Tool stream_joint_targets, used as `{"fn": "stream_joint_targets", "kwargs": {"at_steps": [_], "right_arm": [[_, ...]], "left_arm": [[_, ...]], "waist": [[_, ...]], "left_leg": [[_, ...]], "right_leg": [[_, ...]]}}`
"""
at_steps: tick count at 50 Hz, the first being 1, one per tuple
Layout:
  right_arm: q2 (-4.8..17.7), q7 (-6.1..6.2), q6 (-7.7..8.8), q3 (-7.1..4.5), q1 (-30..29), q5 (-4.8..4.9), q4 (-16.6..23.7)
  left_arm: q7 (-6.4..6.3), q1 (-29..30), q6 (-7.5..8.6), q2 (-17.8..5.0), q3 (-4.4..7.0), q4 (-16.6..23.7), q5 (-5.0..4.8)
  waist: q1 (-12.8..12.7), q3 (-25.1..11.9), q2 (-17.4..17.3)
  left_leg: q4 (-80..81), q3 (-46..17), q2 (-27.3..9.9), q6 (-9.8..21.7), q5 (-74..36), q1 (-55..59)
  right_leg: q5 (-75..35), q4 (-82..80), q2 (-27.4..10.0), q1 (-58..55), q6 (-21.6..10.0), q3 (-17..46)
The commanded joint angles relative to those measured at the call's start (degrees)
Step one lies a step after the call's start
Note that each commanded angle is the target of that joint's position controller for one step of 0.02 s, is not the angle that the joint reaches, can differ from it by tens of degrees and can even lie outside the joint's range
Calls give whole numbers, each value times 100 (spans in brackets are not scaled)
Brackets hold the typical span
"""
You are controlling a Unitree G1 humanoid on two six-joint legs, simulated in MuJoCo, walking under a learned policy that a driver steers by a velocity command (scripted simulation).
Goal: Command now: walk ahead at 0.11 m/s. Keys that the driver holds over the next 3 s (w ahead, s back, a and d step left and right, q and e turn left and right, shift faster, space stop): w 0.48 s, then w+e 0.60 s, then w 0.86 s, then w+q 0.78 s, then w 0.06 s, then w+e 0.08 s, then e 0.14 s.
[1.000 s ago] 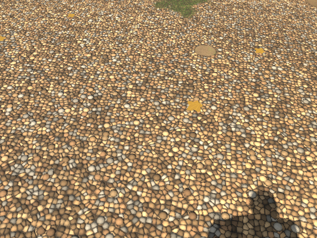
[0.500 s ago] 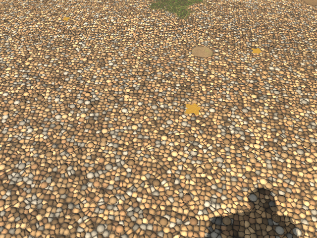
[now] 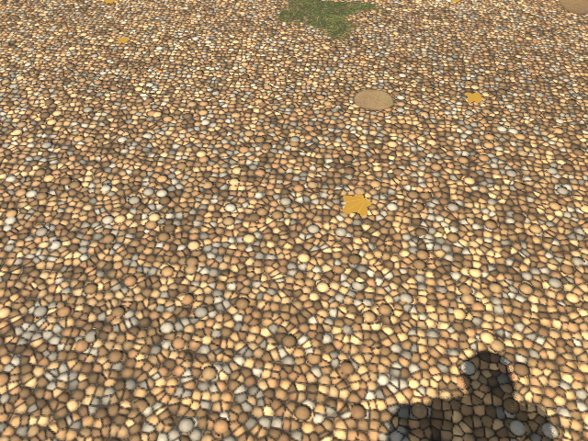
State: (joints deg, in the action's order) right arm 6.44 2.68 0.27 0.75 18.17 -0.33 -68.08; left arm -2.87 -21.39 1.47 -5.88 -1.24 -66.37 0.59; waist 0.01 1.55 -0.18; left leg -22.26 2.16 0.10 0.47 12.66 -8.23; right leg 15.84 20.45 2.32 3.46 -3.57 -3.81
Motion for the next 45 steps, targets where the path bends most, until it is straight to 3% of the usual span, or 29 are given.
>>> {"fn": "stream_joint_targets", "kwargs": {"at_steps": [1, 2, 3, 4, 6, 9, 15, 17, 18, 19, 20, 21, 22, 23, 25, 26, 29, 32, 35, 38, 41, 43, 44, 45], "right_arm": [[389, -9, -5, -72, 386, -32, 58], [399, -39, -13, -97, 274, -67, 147], [383, -84, -15, -110, 84, -128, 278], [318, -133, 3, -102, -134, -198, 438], [393, -217, 88, -150, -546, -205, 749], [479, -327, 259, -239, -579, -147, 933], [495, -417, 281, -335, -780, -54, 1302], [564, -388, 318, -421, 53, -36, 1058], [781, -337, 378, -540, 849, -49, 796], [1372, -254, 445, -702, 1793, -152, 666], [1683, -265, 384, -745, 2194, -133, 521], [1428, -259, 323, -661, 1397, -104, 663], [1170, -295, 347, -586, 716, -78, 899], [1046, -321, 395, -533, 377, -69, 992], [754, -282, 495, -422, 316, -59, 961], [718, -250, 541, -398, 501, -68, 888], [760, -195, 610, -370, 938, -84, 740], [700, -172, 636, -322, 1143, -107, 724], [679, -134, 673, -289, 1148, -85, 742], [811, -73, 684, -309, 1334, -69, 667], [1035, 11, 661, -368, 1262, -70, 663], [1211, 38, 576, -434, 1092, -111, 739], [1290, -5, 546, -465, 967, -87, 817], [1245, -73, 548, -468, 795, -58, 1015]], "left_arm": [[0, -718, -23, -562, 137, -26, 2], [8, -866, -59, -725, 215, -38, -1], [21, -1078, -92, -846, 283, -70, 3], [37, -1221, -105, -902, 331, -90, 11], [59, -1383, -40, -852, 364, -113, 102], [84, -1165, 132, -872, 389, 8, 94], [125, -960, 312, -1014, 408, 127, 72], [166, -783, 333, -1077, 418, 179, 41], [204, -824, 367, -983, 376, 177, 69], [257, -688, 383, -662, 276, 393, 15], [308, -799, 395, -533, 277, 594, 45], [345, -478, 346, -738, 341, 694, 137], [401, -158, 356, -745, 347, 792, 131], [422, -86, 374, -658, 351, 797, 85], [438, -299, 275, -555, 369, 718, 125], [449, -311, 215, -553, 385, 715, 124], [474, 242, 92, -584, 429, 896, 83], [495, 1027, 73, -573, 429, 1183, 71], [526, 1718, 103, -463, 364, 1465, 70], [552, 2184, 114, -470, 342, 1705, 66], [502, 1788, 130, -661, 438, 1668, 87], [459, 770, 149, -875, 570, 1385, 99], [446, 106, 174, -1033, 666, 1179, 149], [394, -478, 169, -1459, 831, 1098, 220]], "waist": [[-96, 450, 248], [-192, 603, 519], [-303, 900, 711], [-399, 1224, 803], [-449, 1471, 624], [-221, 1113, 253], [-40, 887, 638], [363, 664, 466], [672, 272, 116], [1053, -230, -1009], [883, -452, -1763], [434, 77, -943], [253, 423, -390], [66, 492, -154], [-182, 380, -227], [-194, 347, -261], [-145, 493, -281], [-22, 647, -288], [59, 730, -349], [154, 756, -372], [-98, 361, -535], [-528, -236, -698], [-858, -553, -643], [-1177, -947, -200]], "left_leg": [[-125, -258, -228, 228, 423, -357], [-606, -22, -9, 252, 1102, -837], [-1128, 223, 117, 263, 1455, -1461], [-1599, 361, 36, 287, 1492, -1943], [-2603, 115, -291, 331, 1517, -2781], [-2727, -36, -460, 301, 1037, -3094], [-1470, 385, -187, 313, 388, -1556], [-960, 650, 157, 379, 141, -146], [-717, 516, 177, 459, 275, 864], [317, -1501, -1241, 828, 1734, 1786], [1500, -4068, -2278, 1321, 2772, 2013], [1501, -3871, -2229, 1288, 3319, 1288], [1472, -3209, -2068, 1191, 2715, 649], [1550, -2516, -1798, 1075, 1784, 252], [1572, -1518, -1410, 886, 504, 8], [1557, -1224, -1361, 870, -5, 53], [1610, -582, -1303, 808, -899, 336], [1620, -104, -1263, 736, -1636, 517], [1566, 416, -1160, 664, -2400, 514], [1396, 709, -1271, 627, -3230, 891], [409, 1006, -1367, 518, -5663, 1463], [-1144, 1089, -1448, 537, -6386, 1526], [-2317, 1125, -1386, 523, -5671, 1118], [-4138, 1169, -1143, 434, -3764, -15]], "right_leg": [[752, -645, -754, 430, -213, 895], [1859, -842, -934, 409, -419, 1270], [2807, -1186, -1339, 408, -675, 1796], [3260, -1465, -1769, 477, -923, 2268], [2827, -1722, -2191, 332, -1237, 2715], [1564, -1615, -2011, -208, -1117, 2185], [272, -1104, -1597, 564, -851, 1125], [-613, -247, -1370, 1185, -686, 768], [-1281, 849, -1078, 1487, -546, 436], [-726, 2932, -461, 2388, -197, -215], [1503, 4522, 180, 3463, -147, -31], [1076, 5194, -348, 3696, -279, 486], [425, 5158, -576, 3671, -324, 530], [14, 4870, -735, 3393, -308, 546], [-209, 4518, -825, 2935, -187, 482], [-297, 4497, -775, 2910, -155, 424], [-645, 4306, -717, 3485, -121, 417], [-1102, 3720, -623, 3921, -97, 346], [-1541, 2581, -512, 3621, -93, -18], [-1551, 1751, -376, 3263, -239, -399], [-1034, 1522, 47, 2568, -567, -719], [-552, 1421, 348, 1585, -859, -749], [-635, 934, 402, 667, -1030, -583], [12, 600, -449, -453, -1368, 617]]}}
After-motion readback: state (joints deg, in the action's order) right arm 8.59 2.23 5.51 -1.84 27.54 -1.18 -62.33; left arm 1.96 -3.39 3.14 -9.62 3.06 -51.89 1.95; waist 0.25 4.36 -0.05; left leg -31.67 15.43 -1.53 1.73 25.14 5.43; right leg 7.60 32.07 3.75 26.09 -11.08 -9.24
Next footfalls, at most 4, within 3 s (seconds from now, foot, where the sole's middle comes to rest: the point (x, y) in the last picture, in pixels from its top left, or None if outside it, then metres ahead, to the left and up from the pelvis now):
0.36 left None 0.20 0.15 -0.78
0.90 right None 0.51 -0.01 -0.78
1.44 left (297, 309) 0.88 0.03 -0.78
2.02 right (394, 250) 1.07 -0.25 -0.78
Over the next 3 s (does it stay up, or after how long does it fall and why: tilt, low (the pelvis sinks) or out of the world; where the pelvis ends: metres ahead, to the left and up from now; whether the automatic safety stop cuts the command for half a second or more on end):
stays up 1.43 -0.19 -0.01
